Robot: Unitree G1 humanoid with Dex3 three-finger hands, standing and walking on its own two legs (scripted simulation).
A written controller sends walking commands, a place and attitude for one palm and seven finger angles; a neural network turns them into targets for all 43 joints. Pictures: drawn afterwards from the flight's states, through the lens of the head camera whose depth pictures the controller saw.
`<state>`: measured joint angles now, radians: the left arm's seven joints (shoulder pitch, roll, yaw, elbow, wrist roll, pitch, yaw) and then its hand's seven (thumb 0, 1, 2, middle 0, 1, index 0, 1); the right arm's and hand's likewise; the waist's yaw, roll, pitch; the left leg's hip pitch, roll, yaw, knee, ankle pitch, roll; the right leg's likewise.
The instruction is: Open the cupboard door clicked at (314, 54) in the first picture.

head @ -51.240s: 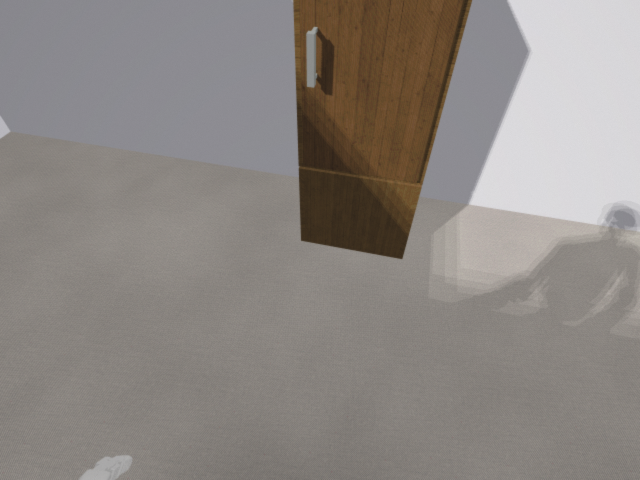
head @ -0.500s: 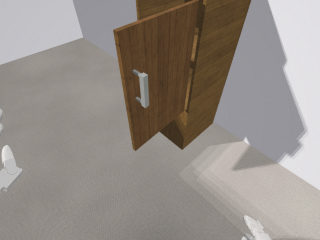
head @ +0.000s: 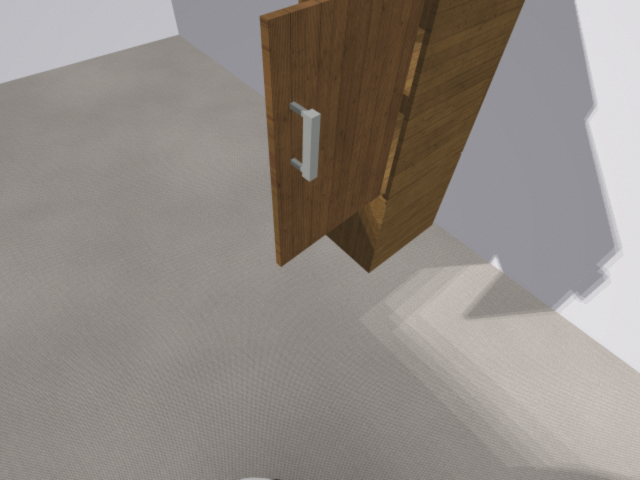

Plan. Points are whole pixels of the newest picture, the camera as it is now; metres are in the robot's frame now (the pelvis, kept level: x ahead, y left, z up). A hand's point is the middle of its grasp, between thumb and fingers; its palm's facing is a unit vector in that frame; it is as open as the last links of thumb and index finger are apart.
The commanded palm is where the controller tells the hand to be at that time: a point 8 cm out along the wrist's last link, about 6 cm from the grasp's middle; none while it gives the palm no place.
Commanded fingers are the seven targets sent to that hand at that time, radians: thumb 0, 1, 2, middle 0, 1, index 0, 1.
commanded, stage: let the arm hang, fingers relaxed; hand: left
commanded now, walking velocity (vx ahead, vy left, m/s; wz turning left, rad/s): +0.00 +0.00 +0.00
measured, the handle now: (303, 142) +0.65 +0.08 +0.04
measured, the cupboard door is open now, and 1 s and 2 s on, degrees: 93 93 93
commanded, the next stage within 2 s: look to check the result in 0.66 s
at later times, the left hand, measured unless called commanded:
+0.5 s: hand out of the picture +0.07 +0.20 -0.16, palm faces -0.01 -0.97 -0.23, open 7.4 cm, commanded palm none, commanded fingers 0.00 0.90 0.90 -0.20 -0.30 -0.20 -0.30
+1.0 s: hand out of the picture +0.08 +0.20 -0.16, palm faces -0.02 -0.96 -0.28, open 7.4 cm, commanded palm none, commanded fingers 0.00 0.90 0.90 -0.20 -0.30 -0.20 -0.30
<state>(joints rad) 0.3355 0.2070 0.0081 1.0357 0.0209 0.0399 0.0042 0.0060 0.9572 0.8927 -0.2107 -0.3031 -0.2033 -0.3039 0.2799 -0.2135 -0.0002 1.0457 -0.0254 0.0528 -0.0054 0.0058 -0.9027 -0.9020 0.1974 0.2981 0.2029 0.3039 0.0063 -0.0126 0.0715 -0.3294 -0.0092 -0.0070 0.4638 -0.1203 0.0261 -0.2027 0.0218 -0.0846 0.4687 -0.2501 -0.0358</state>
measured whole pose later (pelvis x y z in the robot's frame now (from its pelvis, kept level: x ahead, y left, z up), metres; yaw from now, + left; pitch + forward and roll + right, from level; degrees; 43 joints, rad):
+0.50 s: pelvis +0.02 +0.01 +0.01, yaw -1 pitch -1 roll +0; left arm 0.20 0.19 0.02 1.11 0.02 -0.01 0.02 0.00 0.91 0.89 -0.20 -0.30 -0.20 -0.30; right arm 0.24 -0.18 -0.01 1.13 -0.02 0.01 -0.01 0.00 -0.90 -0.90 0.20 0.30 0.20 0.30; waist -0.01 0.02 0.03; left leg -0.26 -0.03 0.03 0.38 -0.11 0.04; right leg -0.16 0.00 -0.05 0.42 -0.25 -0.02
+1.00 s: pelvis +0.05 -0.01 +0.01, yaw -2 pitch -1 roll +0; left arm 0.20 0.23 0.02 1.15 0.01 -0.01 0.02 0.00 0.91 0.89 -0.21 -0.30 -0.20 -0.30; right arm 0.15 -0.25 -0.01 1.14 -0.01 0.01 -0.02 0.00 -0.90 -0.90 0.20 0.30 0.20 0.30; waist 0.00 0.02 0.05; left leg -0.19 0.00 0.03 0.34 -0.14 0.01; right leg -0.06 0.03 -0.05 0.33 -0.25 -0.04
